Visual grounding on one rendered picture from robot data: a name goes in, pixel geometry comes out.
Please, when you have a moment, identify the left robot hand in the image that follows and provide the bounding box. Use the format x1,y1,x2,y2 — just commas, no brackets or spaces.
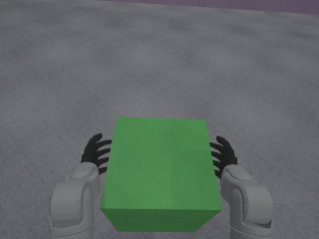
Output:
81,133,112,175

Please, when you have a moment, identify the right robot hand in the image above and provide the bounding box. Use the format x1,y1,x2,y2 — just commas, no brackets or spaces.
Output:
209,135,237,179

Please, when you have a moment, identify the robot right forearm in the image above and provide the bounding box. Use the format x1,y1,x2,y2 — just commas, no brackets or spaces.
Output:
220,164,274,239

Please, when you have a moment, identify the carton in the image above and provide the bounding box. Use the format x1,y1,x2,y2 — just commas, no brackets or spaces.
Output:
100,117,222,233

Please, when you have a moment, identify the robot left forearm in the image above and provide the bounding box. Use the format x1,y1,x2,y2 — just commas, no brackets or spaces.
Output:
49,161,101,239

